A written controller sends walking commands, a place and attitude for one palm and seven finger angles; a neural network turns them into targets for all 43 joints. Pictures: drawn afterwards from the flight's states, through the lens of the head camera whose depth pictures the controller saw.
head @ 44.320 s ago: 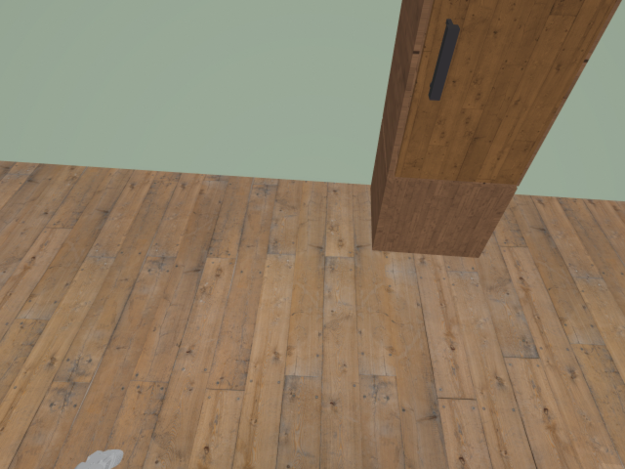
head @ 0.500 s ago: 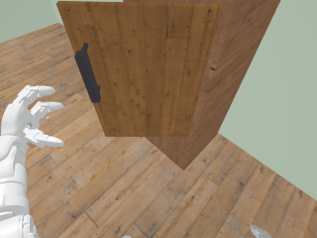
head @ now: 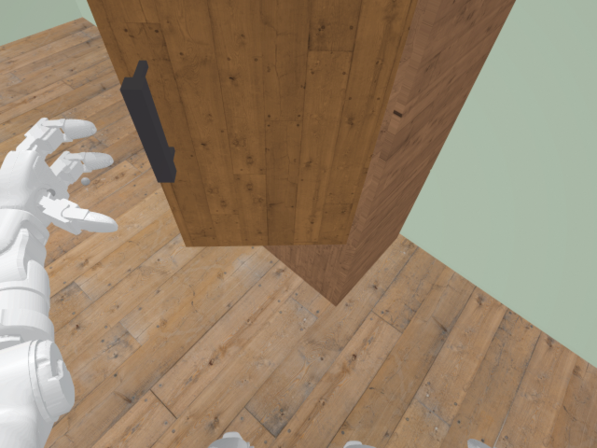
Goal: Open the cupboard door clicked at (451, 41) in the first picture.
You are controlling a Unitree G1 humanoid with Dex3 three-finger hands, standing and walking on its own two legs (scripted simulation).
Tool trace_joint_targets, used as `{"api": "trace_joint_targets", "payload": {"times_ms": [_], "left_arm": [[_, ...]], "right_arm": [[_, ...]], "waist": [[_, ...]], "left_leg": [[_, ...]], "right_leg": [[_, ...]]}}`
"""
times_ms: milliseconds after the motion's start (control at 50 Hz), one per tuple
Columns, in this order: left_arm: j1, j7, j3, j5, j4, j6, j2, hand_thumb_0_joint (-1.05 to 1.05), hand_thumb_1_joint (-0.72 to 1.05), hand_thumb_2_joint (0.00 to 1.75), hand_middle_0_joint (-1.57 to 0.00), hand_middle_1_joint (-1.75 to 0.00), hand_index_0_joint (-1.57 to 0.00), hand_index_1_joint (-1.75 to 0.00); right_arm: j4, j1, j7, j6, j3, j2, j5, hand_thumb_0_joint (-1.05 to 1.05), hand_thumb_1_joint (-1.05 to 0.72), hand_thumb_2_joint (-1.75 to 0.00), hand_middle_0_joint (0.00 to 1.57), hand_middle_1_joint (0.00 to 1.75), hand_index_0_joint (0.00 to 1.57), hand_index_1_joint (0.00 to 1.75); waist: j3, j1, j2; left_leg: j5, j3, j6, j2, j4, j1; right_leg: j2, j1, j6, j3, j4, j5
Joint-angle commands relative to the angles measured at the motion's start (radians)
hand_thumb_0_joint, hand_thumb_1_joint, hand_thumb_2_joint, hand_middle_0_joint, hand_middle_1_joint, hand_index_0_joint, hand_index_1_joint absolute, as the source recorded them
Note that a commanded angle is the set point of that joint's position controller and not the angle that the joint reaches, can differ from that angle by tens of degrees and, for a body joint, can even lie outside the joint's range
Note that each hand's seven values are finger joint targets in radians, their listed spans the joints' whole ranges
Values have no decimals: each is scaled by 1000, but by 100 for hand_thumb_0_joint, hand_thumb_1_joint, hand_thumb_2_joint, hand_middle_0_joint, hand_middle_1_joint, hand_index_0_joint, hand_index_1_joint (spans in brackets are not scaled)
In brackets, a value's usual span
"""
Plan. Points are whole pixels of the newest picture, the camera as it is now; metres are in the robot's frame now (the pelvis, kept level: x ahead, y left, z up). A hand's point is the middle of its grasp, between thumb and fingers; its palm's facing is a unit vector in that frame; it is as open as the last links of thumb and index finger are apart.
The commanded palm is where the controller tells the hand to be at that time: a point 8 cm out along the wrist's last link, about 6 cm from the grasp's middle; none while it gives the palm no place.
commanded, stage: move the hooked fingers beside the handle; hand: left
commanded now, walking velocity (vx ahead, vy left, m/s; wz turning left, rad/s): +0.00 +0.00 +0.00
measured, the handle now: (155, 125) +0.55 +0.22 +0.09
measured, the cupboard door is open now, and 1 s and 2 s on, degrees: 45 45 44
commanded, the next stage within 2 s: slide the fingers in behind the handle in 1.32 s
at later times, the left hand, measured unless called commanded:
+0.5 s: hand (103, 142) +0.49 +0.27 +0.11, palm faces +0.04 -1.00 +0.00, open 14.0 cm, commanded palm +0.48 +0.32 +0.10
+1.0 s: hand (96, 146) +0.49 +0.28 +0.11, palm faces +0.04 -1.00 +0.02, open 14.0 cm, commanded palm +0.48 +0.33 +0.09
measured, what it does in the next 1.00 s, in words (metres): stands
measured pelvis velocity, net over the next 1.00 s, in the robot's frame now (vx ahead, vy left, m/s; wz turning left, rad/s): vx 0.01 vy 0.01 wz -0.02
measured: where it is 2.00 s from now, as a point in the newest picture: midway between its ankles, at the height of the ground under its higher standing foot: outside the picture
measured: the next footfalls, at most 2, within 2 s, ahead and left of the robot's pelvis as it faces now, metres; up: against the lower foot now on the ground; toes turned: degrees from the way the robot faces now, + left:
none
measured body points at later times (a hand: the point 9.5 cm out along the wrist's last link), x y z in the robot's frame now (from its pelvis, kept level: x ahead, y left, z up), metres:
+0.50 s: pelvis +0.00 +0.00 -0.01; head +0.11 +0.02 +0.42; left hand +0.49 +0.33 +0.11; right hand -0.01 -0.28 -0.11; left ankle +0.02 +0.12 -0.70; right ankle +0.00 -0.13 -0.70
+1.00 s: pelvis +0.01 +0.01 -0.01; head +0.12 +0.03 +0.43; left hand +0.49 +0.34 +0.11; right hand +0.02 -0.27 -0.11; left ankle +0.02 +0.12 -0.70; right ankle +0.00 -0.13 -0.70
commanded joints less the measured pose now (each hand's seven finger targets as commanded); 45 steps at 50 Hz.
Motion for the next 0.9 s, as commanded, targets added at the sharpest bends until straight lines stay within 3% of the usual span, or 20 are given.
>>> {"api": "trace_joint_targets", "payload": {"times_ms": [0,80,180,200,240,320,360,440,460,500,560,580,640,680,740,760,780,840,880], "left_arm": [[-498,-7,8,-1,-161,-81,304,0,-50,30,-30,-120,-30,-120],[-534,-3,32,6,-131,-93,342,0,-50,30,-30,-120,-30,-120],[-552,-4,63,30,-53,-80,415,0,-50,30,-30,-120,-30,-120],[-589,-4,43,35,-61,-79,405,0,-50,30,-30,-120,-30,-120],[-588,2,61,46,-45,-80,435,0,-50,30,-30,-120,-30,-120],[-646,-1,64,55,-12,-79,466,0,-50,30,-30,-120,-30,-120],[-671,-1,87,58,-2,-81,507,0,-50,30,-30,-120,-30,-120],[-679,-6,81,78,0,-77,519,0,-50,30,-30,-120,-30,-120],[-683,-8,75,70,3,-79,500,0,-50,30,-30,-120,-30,-120],[-691,-12,92,75,60,-61,539,0,-50,30,-30,-120,-30,-120],[-643,-18,107,76,47,-56,548,0,-50,30,-30,-120,-30,-120],[-627,-20,102,80,31,-59,543,0,-50,30,-30,-120,-30,-120],[-625,-20,85,68,-27,-70,495,0,-50,30,-30,-120,-30,-120],[-587,-20,129,51,-23,-72,525,0,-50,30,-30,-120,-30,-120],[-568,-13,145,59,-23,-61,548,0,-50,30,-30,-120,-30,-120],[-590,-8,157,60,-56,-72,568,0,-50,30,-30,-120,-30,-120],[-593,-6,138,64,-74,-77,543,0,-50,30,-30,-120,-30,-120],[-597,-7,101,55,-90,-89,484,0,-50,30,-30,-120,-30,-120],[-607,-16,76,39,-94,-93,440,0,-50,30,-30,-120,-30,-120]], "right_arm": [[-70,89,-22,-20,-71,-177,1,0,-90,-90,20,30,20,30],[-61,111,-20,-10,-72,-183,-6,0,-90,-90,20,30,20,30],[-58,135,-19,16,-67,-188,-7,0,-90,-90,20,30,20,30],[-56,138,-19,19,-67,-188,-7,0,-90,-90,20,30,20,30],[-57,153,-18,26,-68,-192,-9,0,-90,-90,20,30,20,30],[-49,175,-20,40,-66,-197,-10,0,-90,-90,20,30,20,30],[-48,190,-22,47,-64,-201,-14,0,-90,-90,20,30,20,30],[-48,212,-18,61,-67,-201,-17,0,-90,-90,20,30,20,30],[-49,221,-17,64,-66,-201,-21,0,-90,-90,20,30,20,30],[-45,226,-18,73,-62,-205,-17,0,-90,-90,20,30,20,30],[-60,238,-14,81,-64,-205,-22,0,-90,-90,20,30,20,30],[-64,237,-13,87,-66,-203,-21,0,-90,-90,20,30,20,30],[-69,240,-2,96,-73,-198,-24,0,-90,-90,20,30,20,30],[-70,241,-1,100,-79,-203,-25,0,-90,-90,20,30,20,30],[-81,232,2,103,-76,-201,-21,0,-90,-90,20,30,20,30],[-82,228,1,103,-76,-200,-23,0,-90,-90,20,30,20,30],[-83,226,3,106,-76,-195,-22,0,-90,-90,20,30,20,30],[-76,219,7,109,-79,-192,-20,0,-90,-90,20,30,20,30],[-68,212,5,108,-79,-190,-20,0,-90,-90,20,30,20,30]], "waist": [[-318,-34,112],[-384,-34,106],[-376,-36,110],[-366,-53,110],[-381,-48,125],[-391,-71,122],[-402,-70,115],[-440,-72,172],[-451,-78,160],[-408,-87,136],[-454,-67,141],[-471,-62,169],[-486,-65,185],[-497,-53,162],[-464,-48,140],[-466,-42,175],[-485,-47,205],[-460,-62,191],[-466,-66,215]], "left_leg": [[233,-44,28,-39,-79,268],[256,-52,28,-37,-61,280],[263,-44,31,-38,-43,217],[258,-45,33,-35,-42,217],[257,-48,32,-35,-40,217],[257,-47,35,-31,-22,201],[272,-52,37,-31,-16,189],[311,-54,32,-27,-4,224],[340,-56,34,-26,2,238],[304,-52,36,-23,6,186],[341,-48,37,-26,9,197],[366,-47,33,-25,12,216],[406,-49,30,-20,16,270],[436,-51,29,-18,18,269],[399,-41,36,-25,11,220],[419,-42,34,-25,14,233],[440,-42,31,-25,17,267],[448,-52,27,-18,19,299],[473,-59,22,-15,22,337]], "right_leg": [[48,-9,-31,8,-81,235],[52,-7,-29,10,-67,245],[53,3,-27,15,-54,270],[52,-15,-23,14,-58,264],[54,-24,-25,13,-53,251],[57,-39,-20,20,-52,253],[61,-26,-23,19,-42,266],[61,-57,-22,14,-36,276],[66,-62,-24,12,-32,294],[65,-69,-18,15,-38,278],[69,-36,-22,13,-27,314],[67,-46,-21,12,-24,327],[74,-68,-21,4,-25,336],[76,-49,-24,1,-19,362],[75,-19,-20,5,-22,366],[77,-20,-25,6,-18,375],[76,-33,-23,6,-17,382],[81,-71,-24,-3,-23,359],[82,-91,-27,-4,-24,357]]}}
